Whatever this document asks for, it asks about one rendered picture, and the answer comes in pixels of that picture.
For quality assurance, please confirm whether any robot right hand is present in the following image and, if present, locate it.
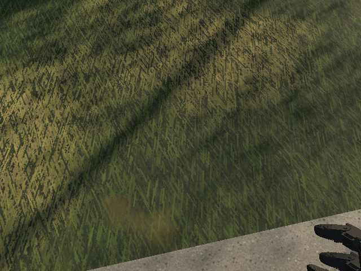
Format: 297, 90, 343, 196
307, 223, 361, 271

